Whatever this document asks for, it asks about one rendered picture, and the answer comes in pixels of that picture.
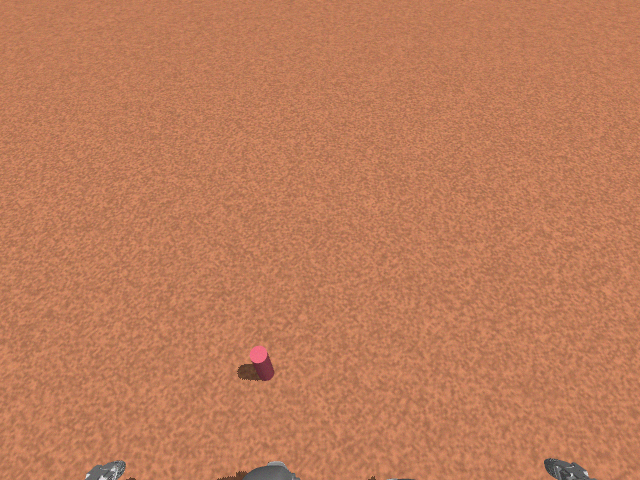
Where can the left robot hand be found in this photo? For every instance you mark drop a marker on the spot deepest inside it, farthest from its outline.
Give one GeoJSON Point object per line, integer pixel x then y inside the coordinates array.
{"type": "Point", "coordinates": [110, 471]}

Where can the right robot hand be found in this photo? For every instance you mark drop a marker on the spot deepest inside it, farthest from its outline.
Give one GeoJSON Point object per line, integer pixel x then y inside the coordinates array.
{"type": "Point", "coordinates": [562, 470]}

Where can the can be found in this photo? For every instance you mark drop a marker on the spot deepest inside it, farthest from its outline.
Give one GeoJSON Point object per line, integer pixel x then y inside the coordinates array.
{"type": "Point", "coordinates": [261, 361]}

